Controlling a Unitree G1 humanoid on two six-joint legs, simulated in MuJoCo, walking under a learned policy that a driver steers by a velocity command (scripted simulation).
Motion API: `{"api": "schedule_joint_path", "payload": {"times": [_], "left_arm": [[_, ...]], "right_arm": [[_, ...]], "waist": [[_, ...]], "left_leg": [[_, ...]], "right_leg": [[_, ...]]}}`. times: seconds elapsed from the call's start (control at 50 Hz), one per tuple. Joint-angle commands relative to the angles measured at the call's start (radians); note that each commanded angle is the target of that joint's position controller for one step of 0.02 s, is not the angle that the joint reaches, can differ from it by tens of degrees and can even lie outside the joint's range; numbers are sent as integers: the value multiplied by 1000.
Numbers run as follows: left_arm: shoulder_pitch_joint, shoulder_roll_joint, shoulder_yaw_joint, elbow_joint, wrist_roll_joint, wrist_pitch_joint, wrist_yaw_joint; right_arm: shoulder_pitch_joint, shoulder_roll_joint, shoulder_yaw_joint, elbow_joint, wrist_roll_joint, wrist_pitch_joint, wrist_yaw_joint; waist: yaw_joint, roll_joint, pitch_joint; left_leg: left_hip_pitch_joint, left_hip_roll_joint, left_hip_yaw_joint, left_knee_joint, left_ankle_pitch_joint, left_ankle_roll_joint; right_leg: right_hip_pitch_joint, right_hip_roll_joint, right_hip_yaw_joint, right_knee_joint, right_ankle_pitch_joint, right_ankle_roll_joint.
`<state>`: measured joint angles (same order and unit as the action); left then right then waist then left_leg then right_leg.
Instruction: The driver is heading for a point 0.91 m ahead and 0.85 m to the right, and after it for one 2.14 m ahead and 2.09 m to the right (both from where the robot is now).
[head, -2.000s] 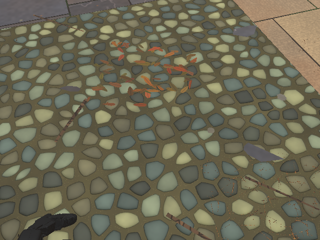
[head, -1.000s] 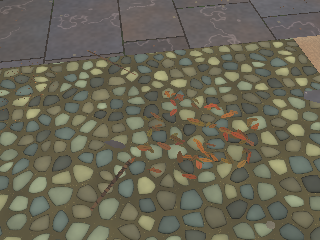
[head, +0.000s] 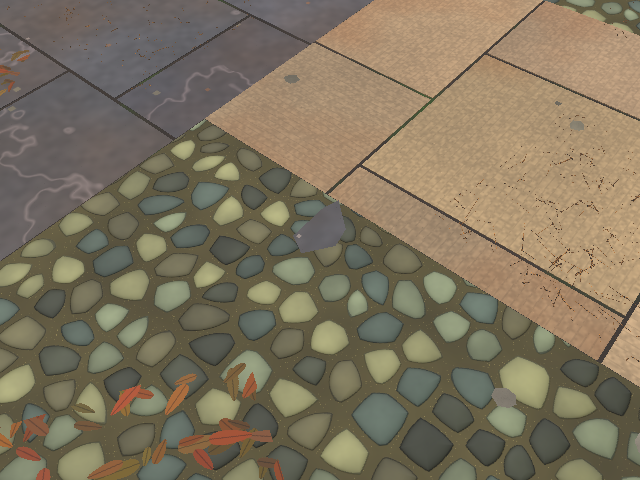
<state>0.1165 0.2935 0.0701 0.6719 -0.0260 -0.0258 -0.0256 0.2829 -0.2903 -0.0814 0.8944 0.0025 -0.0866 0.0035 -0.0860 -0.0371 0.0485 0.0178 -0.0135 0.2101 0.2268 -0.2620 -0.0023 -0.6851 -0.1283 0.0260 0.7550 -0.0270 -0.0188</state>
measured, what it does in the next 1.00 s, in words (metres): walks ahead, turning right: right foot, then left foot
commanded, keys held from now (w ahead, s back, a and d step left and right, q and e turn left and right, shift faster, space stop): w+e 1.00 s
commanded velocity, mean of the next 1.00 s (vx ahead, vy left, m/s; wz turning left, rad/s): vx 0.50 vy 0.00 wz -0.60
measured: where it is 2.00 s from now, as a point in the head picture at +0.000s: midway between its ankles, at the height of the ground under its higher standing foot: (535, 260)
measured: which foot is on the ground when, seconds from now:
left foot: down 0.00-0.14, up 0.16-0.58, down 0.60-1.00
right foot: up 0.00-0.10, down 0.12-0.60, up 0.62-1.00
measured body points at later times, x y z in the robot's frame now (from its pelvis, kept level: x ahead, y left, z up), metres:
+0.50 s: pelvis +0.29 -0.06 +0.00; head +0.32 -0.09 +0.45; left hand +0.43 +0.21 -0.09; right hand +0.44 -0.36 -0.08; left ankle +0.52 +0.06 -0.69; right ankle +0.20 -0.13 -0.74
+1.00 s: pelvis +0.55 -0.12 +0.00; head +0.58 -0.15 +0.45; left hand +0.87 -0.04 -0.08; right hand +0.40 -0.38 -0.13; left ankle +0.53 +0.02 -0.74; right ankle +0.60 -0.34 -0.69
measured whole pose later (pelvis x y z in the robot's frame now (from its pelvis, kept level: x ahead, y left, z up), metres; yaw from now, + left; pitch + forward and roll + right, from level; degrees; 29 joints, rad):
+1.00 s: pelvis +0.55 -0.12 +0.00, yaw -35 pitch +2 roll +2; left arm 0.13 0.29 0.07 0.61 -0.02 -0.02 -0.03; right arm 0.33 -0.29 -0.07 0.85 0.00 -0.08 0.00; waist -0.09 -0.04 0.04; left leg 0.02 -0.01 0.19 0.25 -0.29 0.00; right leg -0.69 -0.10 0.03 0.77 -0.03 -0.01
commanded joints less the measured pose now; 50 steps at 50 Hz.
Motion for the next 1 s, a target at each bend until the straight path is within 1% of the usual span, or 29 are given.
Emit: {"api": "schedule_joint_path", "payload": {"times": [0.02, 0.08, 0.1, 0.12, 0.14, 0.16, 0.18, 0.2, 0.22, 0.24, 0.26, 0.34, 0.42, 0.46, 0.52, 0.56, 0.58, 0.6, 0.62, 0.64, 0.66, 0.68, 0.7, 0.72, 0.74, 0.78, 0.86, 0.94, 1.0], "left_arm": [[-100, 40, 1, -103, -1, -11, -20], [-37, 93, 27, -112, 6, -2, -26], [86, 128, 50, -83, 4, 1, -23], [271, 193, 87, -29, 1, 8, -8], [350, 299, 112, -12, -7, 16, 13], [308, 331, 102, -61, -2, -4, 2], [303, 234, 74, -61, 4, -21, -9], [272, 199, 62, -53, 8, -33, -9], [203, 172, 53, -60, 7, -37, -7], [146, 141, 42, -73, 14, -38, -2], [117, 130, 36, -88, 24, -38, 3], [142, 159, 44, -78, 16, -44, 28], [194, 170, 48, -54, 9, -34, 43], [229, 176, 51, -37, 6, -31, 43], [252, 159, 49, -20, 1, -24, 46], [240, 157, 50, -20, 4, -16, 49], [228, 139, 44, -23, 5, -11, 49], [227, 93, 27, -31, 10, -13, 46], [256, 33, 4, -49, 30, -14, 46], [391, 19, -3, -81, -13, -25, 45], [354, 133, 18, -44, -22, -23, 50], [240, 175, 30, -57, -12, -17, 48], [191, 161, 30, -64, -1, -12, 49], [159, 146, 32, -75, 8, -12, 45], [166, 126, 31, -78, 1, -9, 38], [167, 86, 24, -84, -6, 0, 32], [101, 58, 12, -114, 3, 4, 26], [-10, 36, -1, -133, 3, -10, 0], [-93, 28, -6, -162, 0, -12, -21]], "right_arm": [[-29, -185, -39, -61, 15, 3, -5], [-35, -227, -51, -64, 31, 26, -11], [-50, -231, -51, -68, 36, 36, -13], [-43, -200, -38, -73, 28, 38, -18], [2, -88, -3, -108, -20, 30, -15], [13, -52, 22, -157, -12, -8, -4], [-113, -152, -2, -177, 31, -35, 8], [-150, -150, 2, -192, 44, -51, 13], [-144, -136, 4, -177, 22, -56, 5], [-130, -148, -3, -167, 1, -50, -1], [-113, -151, -7, -163, -3, -37, 2], [-163, -100, 5, -185, -20, -6, 0], [-307, -64, 24, -223, -11, -10, 11], [-352, -72, 24, -241, 0, -16, 18], [-356, -110, 10, -254, 5, -28, 28], [-306, -130, -2, -246, 8, -37, 30], [-232, -140, -12, -226, 6, -42, 26], [-123, -172, -27, -208, -8, -48, 20], [31, -231, -41, -196, -18, -47, 12], [82, -293, -56, -159, -23, -34, 22], [36, -179, -32, -186, 0, -30, 25], [-5, -125, -17, -194, 3, -22, 17], [-49, -111, -9, -199, -9, -17, 15], [-72, -92, -4, -190, -14, -13, 12], [-80, -84, 0, -185, -19, -16, 7], [-71, -82, -2, -168, -10, -25, 4], [-49, -130, -18, -139, -9, -26, 0], [-37, -154, -20, -121, -4, -12, -6], [11, -180, -26, -99, 8, 4, -8]], "waist": [[9, 81, 31], [74, 121, -29], [150, 117, -93], [237, 84, -186], [206, -143, -252], [150, -230, -423], [211, -86, -362], [191, -69, -236], [141, 18, -169], [102, 9, -132], [76, -14, -120], [73, 2, -83], [131, -31, -44], [151, -40, -34], [146, -59, -36], [115, -94, -45], [75, -100, -68], [24, -76, -153], [-17, 76, -305], [61, 444, -372], [30, 268, -268], [7, 177, -158], [25, 109, -104], [39, 108, -58], [59, 135, -49], [66, 149, -45], [60, 107, -31], [20, 98, 0], [-6, 94, 30]], "left_leg": [[2, 286, -63, -63, 347, 145], [74, 298, -14, 126, 752, 115], [49, 277, 15, 300, 865, 96], [-93, 239, 35, 547, 794, 57], [-454, 143, 38, 907, 139, 1], [-728, -27, -197, 1151, -361, -25], [-843, 28, -299, 1186, -286, -6], [-867, 67, -284, 1126, -198, 16], [-803, 110, -288, 1036, -126, 16], [-728, 136, -293, 956, -82, 9], [-669, 146, -296, 926, -55, 1], [-640, 117, -265, 728, 71, -57], [-570, 57, -258, 424, 313, -72], [-531, 36, -263, 357, 352, -68], [-508, 27, -292, 289, 293, -42], [-446, 20, -284, 270, 198, -13], [-348, 12, -264, 234, 191, 9], [-161, 71, -304, 238, 183, 51], [104, 258, -502, 246, 130, 107], [326, 442, -1021, 96, -167, 264], [261, 424, -1011, 51, -364, 237], [144, 383, -823, 51, -307, 193], [27, 339, -694, 41, -161, 173], [-51, 303, -602, 23, -52, 171], [-101, 277, -524, 2, 18, 161], [-123, 265, -427, -35, 108, 173], [-90, 283, -295, -67, 281, 196], [-72, 248, -144, -70, 345, 159], [-10, 270, -93, -59, 379, 145]], "right_leg": [[30, 21, -49, -90, 1, -23], [164, 106, -120, -122, -152, -79], [323, 155, -147, -162, -150, -109], [604, 187, -124, -197, -107, -149], [905, -39, 260, -219, -126, -246], [1086, -211, 815, -408, -343, -422], [1061, -198, 746, -472, -358, -362], [937, -164, 601, -470, -293, -326], [787, -119, 492, -465, -193, -291], [669, -85, 411, -476, -84, -274], [595, -66, 379, -497, -30, -272], [474, -20, 273, -530, 94, -276], [426, 36, 222, -517, -31, -217], [428, 23, 253, -500, -77, -204], [501, -8, 336, -417, -119, -189], [530, -18, 384, -354, -96, -173], [521, 9, 380, -297, -69, -153], [473, 64, 334, -140, -49, -117], [332, 145, 229, 163, -275, -70], [-21, 229, 148, 455, -600, -18], [-117, 151, 180, 567, -529, 0], [-131, 118, 146, 577, -433, 3], [-87, 84, 124, 551, -365, 6], [-68, 58, 125, 501, -322, 6], [-22, 33, 120, 471, -294, 4], [-13, 19, 95, 429, -277, 9], [-78, 5, 79, 288, -159, 29], [-21, 22, 9, 51, 32, 19], [4, 41, -41, -63, 35, -3]]}}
